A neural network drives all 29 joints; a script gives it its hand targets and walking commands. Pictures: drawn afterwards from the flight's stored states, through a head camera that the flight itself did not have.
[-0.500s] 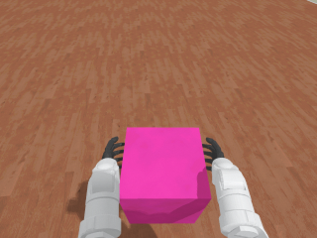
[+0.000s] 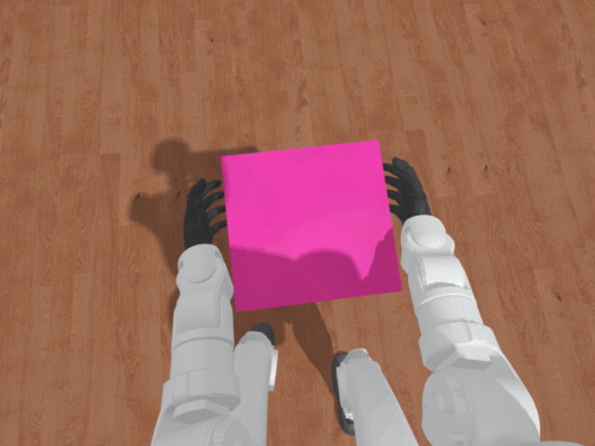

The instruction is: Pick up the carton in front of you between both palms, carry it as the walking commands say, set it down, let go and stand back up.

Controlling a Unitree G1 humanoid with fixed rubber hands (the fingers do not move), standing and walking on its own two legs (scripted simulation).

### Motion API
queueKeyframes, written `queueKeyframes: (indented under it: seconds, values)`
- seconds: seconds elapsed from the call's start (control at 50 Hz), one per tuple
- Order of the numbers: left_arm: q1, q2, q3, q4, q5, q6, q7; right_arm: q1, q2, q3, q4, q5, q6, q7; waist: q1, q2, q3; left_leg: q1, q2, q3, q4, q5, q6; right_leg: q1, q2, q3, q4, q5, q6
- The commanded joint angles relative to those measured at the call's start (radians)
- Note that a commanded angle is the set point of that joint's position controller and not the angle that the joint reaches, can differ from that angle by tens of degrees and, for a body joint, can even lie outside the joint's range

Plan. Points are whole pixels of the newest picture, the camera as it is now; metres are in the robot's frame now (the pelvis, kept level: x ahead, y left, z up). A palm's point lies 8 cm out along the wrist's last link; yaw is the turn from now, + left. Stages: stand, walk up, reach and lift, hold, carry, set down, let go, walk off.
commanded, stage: set down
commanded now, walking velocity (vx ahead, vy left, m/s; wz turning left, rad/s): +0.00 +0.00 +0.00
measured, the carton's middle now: (304, 232) +0.40 +0.03 -0.18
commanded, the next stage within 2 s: none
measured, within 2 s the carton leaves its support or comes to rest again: rests again in 1.64 s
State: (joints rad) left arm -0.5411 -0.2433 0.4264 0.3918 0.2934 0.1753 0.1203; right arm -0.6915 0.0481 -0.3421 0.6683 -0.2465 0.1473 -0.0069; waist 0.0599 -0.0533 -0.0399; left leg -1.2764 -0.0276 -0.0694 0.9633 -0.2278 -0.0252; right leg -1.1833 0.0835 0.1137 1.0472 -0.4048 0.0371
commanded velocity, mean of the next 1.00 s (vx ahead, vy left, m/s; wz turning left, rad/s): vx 0.00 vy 0.00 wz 0.00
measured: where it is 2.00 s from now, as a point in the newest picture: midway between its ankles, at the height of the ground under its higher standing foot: (302, 391)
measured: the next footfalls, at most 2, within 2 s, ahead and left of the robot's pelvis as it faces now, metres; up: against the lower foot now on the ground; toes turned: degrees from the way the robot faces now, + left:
none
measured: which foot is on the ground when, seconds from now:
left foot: down 0.00-1.00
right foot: down 0.00-1.00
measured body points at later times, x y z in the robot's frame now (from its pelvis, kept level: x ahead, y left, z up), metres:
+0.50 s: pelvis -0.01 -0.02 -0.12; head +0.24 +0.00 +0.25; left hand +0.40 +0.21 -0.22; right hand +0.47 -0.08 -0.23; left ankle +0.10 +0.12 -0.65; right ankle +0.03 -0.13 -0.65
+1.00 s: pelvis -0.05 -0.02 -0.23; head +0.28 +0.01 +0.07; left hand +0.40 +0.24 -0.37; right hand +0.51 -0.04 -0.38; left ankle +0.10 +0.12 -0.65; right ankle +0.03 -0.14 -0.65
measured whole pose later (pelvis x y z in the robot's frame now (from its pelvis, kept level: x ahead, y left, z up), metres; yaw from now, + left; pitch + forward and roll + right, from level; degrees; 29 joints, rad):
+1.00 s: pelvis -0.05 -0.02 -0.23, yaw -2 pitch +48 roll -1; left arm -1.05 -0.06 0.64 0.61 0.21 0.25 0.11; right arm -1.34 -0.14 -0.17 1.06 -0.14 0.21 -0.14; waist 0.19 -0.08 -0.01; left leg -2.25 -0.07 -0.12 1.80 -0.38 -0.11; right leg -2.16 0.20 0.07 1.92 -0.59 0.06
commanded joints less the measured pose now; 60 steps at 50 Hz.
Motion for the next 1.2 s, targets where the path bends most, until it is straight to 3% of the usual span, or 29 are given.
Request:
queueKeyframes:
  seconds: [0.0,0.12,0.38,0.7,1.0,1.14,1.18]
  values:
    - [-0.553,-0.81,-0.64,0.035,-0.114,-0.02,-0.217,-0.489,0.899,0.545,-0.014,0.107,-0.033,0.23,0.035,0.009,-1.037,0.752,-0.087,0.07,0.104,0.341,-0.035,-0.002,0.094,-0.095,-0.038,0.196,-0.025]
    - [-0.602,-0.781,-0.571,0.115,-0.113,0.052,-0.268,-0.531,0.925,0.489,0.082,0.09,0.04,0.221,0.061,-0.016,-0.945,0.447,-0.1,0.11,0.186,0.155,-0.028,-0.118,0.102,-0.102,0.039,0.073,-0.016]
    - [-0.746,-0.688,-0.432,0.211,-0.127,0.047,-0.279,-0.7,0.87,0.445,0.16,0.107,0.02,0.15,0.106,-0.038,-1.029,0.155,-0.11,0.136,0.406,0.181,-0.037,-0.302,0.116,-0.11,0.25,0.096,-0.011]
    - [-0.963,-0.574,-0.351,0.202,-0.169,0.054,-0.262,-0.946,0.777,0.474,0.198,0.17,0.017,0.087,0.178,-0.087,-1.126,-0.037,-0.097,0.173,0.634,0.144,-0.059,-0.466,0.137,-0.148,0.501,0.028,-0.009]
    - [-1.171,-0.458,-0.254,0.231,-0.184,0.054,-0.248,-1.152,0.637,0.423,0.336,0.203,0.022,0.083,0.236,-0.094,-1.071,-0.14,-0.07,0.189,0.791,0.086,-0.065,-0.674,0.135,-0.167,0.69,-0.083,-0.029]
    - [-1.255,-0.393,-0.249,0.227,-0.218,0.036,-0.245,-1.232,0.59,0.467,0.358,0.255,0.016,0.089,0.276,-0.127,-1.061,-0.177,-0.051,0.196,0.869,0.12,-0.068,-0.695,0.127,-0.166,0.776,-0.069,-0.03]
    - [-1.295,-0.382,-0.244,0.216,-0.231,0.031,-0.251,-1.256,0.592,0.483,0.347,0.259,0.018,0.088,0.297,-0.17,-1.042,-0.24,-0.046,0.195,0.884,0.139,-0.062,-0.68,0.126,-0.159,0.795,-0.039,-0.028]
